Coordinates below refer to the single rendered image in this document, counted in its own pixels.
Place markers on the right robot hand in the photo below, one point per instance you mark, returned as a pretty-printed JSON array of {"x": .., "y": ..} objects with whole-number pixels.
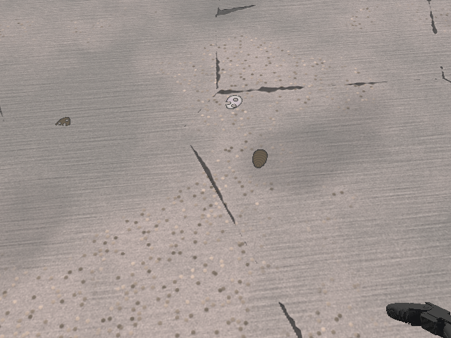
[{"x": 430, "y": 317}]

